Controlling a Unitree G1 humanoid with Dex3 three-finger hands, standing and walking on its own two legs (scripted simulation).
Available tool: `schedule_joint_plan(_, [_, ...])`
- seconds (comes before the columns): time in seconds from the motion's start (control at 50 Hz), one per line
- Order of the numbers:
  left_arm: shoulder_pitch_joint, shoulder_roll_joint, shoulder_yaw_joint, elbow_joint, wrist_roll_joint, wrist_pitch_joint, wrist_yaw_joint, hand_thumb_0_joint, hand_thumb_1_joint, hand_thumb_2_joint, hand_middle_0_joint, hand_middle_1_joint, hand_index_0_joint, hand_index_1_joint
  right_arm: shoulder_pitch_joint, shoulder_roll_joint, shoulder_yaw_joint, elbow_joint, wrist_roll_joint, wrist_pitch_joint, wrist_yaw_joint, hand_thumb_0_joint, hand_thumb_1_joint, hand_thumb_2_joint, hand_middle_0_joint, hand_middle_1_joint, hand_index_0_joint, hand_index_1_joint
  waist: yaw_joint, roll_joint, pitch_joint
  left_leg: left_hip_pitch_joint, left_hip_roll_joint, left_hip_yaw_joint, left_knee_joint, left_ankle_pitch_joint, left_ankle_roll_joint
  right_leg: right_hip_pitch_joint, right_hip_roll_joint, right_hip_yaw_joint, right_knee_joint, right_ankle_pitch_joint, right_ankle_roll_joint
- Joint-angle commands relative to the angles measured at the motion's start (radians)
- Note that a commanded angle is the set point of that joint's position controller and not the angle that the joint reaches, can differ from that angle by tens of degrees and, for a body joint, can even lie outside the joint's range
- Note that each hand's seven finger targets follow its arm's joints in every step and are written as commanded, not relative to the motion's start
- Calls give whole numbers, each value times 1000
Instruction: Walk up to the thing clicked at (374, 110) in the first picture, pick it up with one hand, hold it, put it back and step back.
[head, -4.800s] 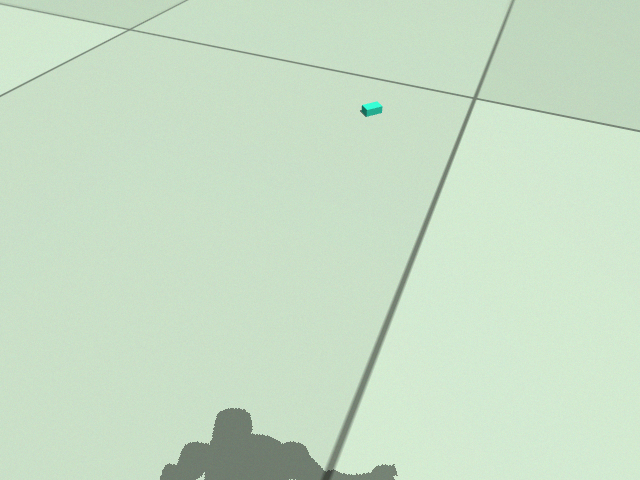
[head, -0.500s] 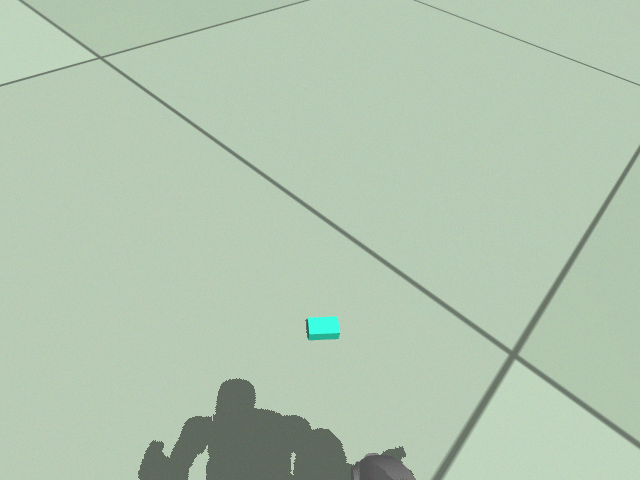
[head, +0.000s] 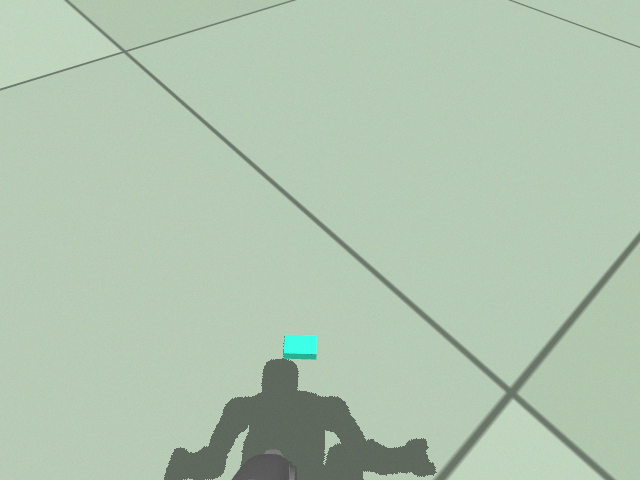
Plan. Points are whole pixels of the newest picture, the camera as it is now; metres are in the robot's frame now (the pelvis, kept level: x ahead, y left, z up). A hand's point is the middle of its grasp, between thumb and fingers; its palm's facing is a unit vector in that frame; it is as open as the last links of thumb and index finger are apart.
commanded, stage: walk up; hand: left
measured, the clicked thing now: (300, 347) +0.60 +0.11 -0.74
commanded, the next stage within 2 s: none
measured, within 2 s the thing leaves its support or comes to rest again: neither
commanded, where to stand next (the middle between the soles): +0.24 -0.12 m, yaw +5 degrees
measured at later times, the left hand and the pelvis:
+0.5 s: hand (249, 456) +0.18 +0.13 -0.15, palm faces -0.01 -0.90 -0.44, open 7.4 cm; pelvis +0.11 -0.17 -0.03, yaw +1 degrees
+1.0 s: hand out of the picture +0.13 +0.15 -0.16, palm faces +0.09 -0.86 -0.50, open 7.4 cm; pelvis +0.12 -0.15 -0.03, yaw +8 degrees
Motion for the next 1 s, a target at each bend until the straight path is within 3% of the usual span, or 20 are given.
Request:
schedule_joint_plan(0.0, [-128,197,51,-153,-16,-21,6,0,900,900,-200,-300,-200,-300,229,-232,-89,-1,1,-29,-40,0,-900,-900,200,300,200,300,-141,-7,-123,441,-17,-3,-279,251,15,-175,-194,174,-6,271,-80])
schedule_joint_plan(0.02, [-91,154,35,-159,-18,-22,4,0,900,900,-200,-300,-200,-300,286,-277,-107,2,-10,-30,-53,0,-900,-900,200,300,200,300,-173,92,-164,595,36,-108,-327,202,44,-269,-137,122,177,277,-30])
schedule_joint_plan(0.04, [-37,99,25,-157,-16,-21,3,0,900,900,-200,-300,-200,-300,311,-345,-125,-12,-26,-30,-65,0,-900,-900,200,300,200,300,-169,243,-200,709,248,-473,-401,39,132,-452,-52,88,371,-33,27])
schedule_joint_plan(0.06, [-3,151,41,-141,-7,-3,7,0,900,900,-200,-300,-200,-300,270,-377,-133,-55,-23,-27,-77,0,-900,-900,200,300,200,300,-142,172,-179,635,422,-749,-497,-132,210,-524,-44,162,508,-169,64])
schedule_joint_plan(0.08, [17,251,68,-125,0,15,11,0,900,900,-200,-300,-200,-300,192,-410,-143,-84,7,-22,-79,0,-900,-900,200,300,200,300,-132,109,-136,559,515,-829,-535,-228,308,-530,-94,221,613,-194,80])
schedule_joint_plan(0.1, [-4,271,71,-116,5,18,12,0,900,900,-200,-300,-200,-300,136,-383,-138,-89,10,-21,-79,0,-900,-900,200,300,200,300,-110,51,-70,454,503,-788,-545,-229,312,-523,-125,247,648,-162,84])
schedule_joint_plan(0.18, [-15,215,82,-81,-1,19,-5,0,900,900,-200,-300,-200,-300,98,-315,-107,-83,-5,-34,-64,0,-900,-900,200,300,200,300,-81,91,-4,225,279,-352,-482,21,188,-368,-142,224,530,-30,83])
schedule_joint_plan(0.34, [-27,168,75,-23,-29,3,-23,0,900,900,-200,-300,-200,-300,-41,-362,-113,-111,-34,-14,-15,0,-900,-900,200,300,200,300,-59,285,-38,7,166,-139,-401,-228,141,-44,-101,46,112,52,80])
schedule_joint_plan(0.4, [125,227,97,66,-18,-31,26,0,900,900,-200,-300,-200,-300,14,-209,-69,-104,-41,28,-9,0,-900,-900,200,300,200,300,17,-61,-100,-133,52,-15,90,-241,78,188,-47,44,-43,-18,90])
schedule_joint_plan(0.42, [166,297,106,67,-1,-42,45,0,900,900,-200,-300,-200,-300,16,-114,-34,-116,-28,34,-15,0,-900,-900,200,300,200,300,48,-305,-68,-243,-47,-22,338,-280,29,120,-249,405,-211,-203,32])
schedule_joint_plan(0.44, [57,353,97,17,0,-48,52,0,900,900,-200,-300,-200,-300,-5,-156,-47,-136,-13,39,-24,0,-900,-900,200,300,200,300,8,-316,-26,-280,-54,-153,424,-224,-1,15,-416,755,-405,-242,-75])
schedule_joint_plan(0.46, [-74,396,98,-13,-15,-45,54,0,900,900,-200,-300,-200,-300,-6,-244,-74,-124,-17,37,-35,0,-900,-900,200,300,200,300,-38,-252,9,-245,14,-197,426,-199,-4,-47,-471,806,-419,-300,-151])
schedule_joint_plan(0.54, [-97,283,61,20,-34,-83,77,0,900,900,-200,-300,-200,-300,79,-236,-71,-23,3,53,-13,0,-900,-900,200,300,200,300,-82,-124,-16,-131,38,-213,336,-41,8,-22,-325,416,-214,101,-86])
schedule_joint_plan(0.72, [18,295,61,20,-44,-108,138,0,900,900,-200,-300,-200,-300,-80,-218,-98,-156,-38,114,29,0,-900,-900,200,300,200,300,-35,-87,-97,-133,14,-233,271,-61,-21,126,-423,324,-67,790,-162])
schedule_joint_plan(0.84, [-68,306,55,-23,-26,-94,137,0,900,900,-200,-300,-200,-300,-100,-190,-103,-166,-16,106,41,0,-900,-900,200,300,200,300,-59,-172,-166,37,11,-99,56,-74,-21,65,-380,208,10,659,-146])
schedule_joint_plan(0.9, [-105,263,29,-14,-37,-75,123,0,900,900,-200,-300,-200,-300,-8,-187,-110,-99,-12,89,35,0,-900,-900,200,300,200,300,-120,-101,-192,322,-62,-32,-196,97,7,-105,-268,97,194,399,-52])
schedule_joint_plan(0.92, [-79,210,11,-10,-35,-69,117,0,900,900,-200,-300,-200,-300,20,-228,-122,-82,-20,84,26,0,-900,-900,200,300,200,300,-142,15,-207,439,-15,-142,-246,95,47,-238,-233,64,343,246,-8])
schedule_joint_plan(0.94, [-60,140,-10,-24,-40,-67,113,0,900,900,-200,-300,-200,-300,25,-311,-133,-100,-31,76,18,0,-900,-900,200,300,200,300,-140,248,-201,499,207,-511,-311,161,131,-445,-143,37,498,-64,57])
schedule_joint_plan(0.96, [-115,184,1,-13,-42,-61,125,0,900,900,-200,-300,-200,-300,-11,-347,-129,-115,-6,74,17,0,-900,-900,200,300,200,300,-147,194,-200,374,351,-660,-364,165,259,-394,-104,76,461,-307,57])
schedule_joint_plan(0.98, [-167,227,5,8,-36,-66,130,0,900,900,-200,-300,-200,-300,-73,-359,-128,-105,-2,82,19,0,-900,-900,200,300,200,300,-141,185,-142,230,358,-681,-388,59,300,-319,-130,119,426,-318,60])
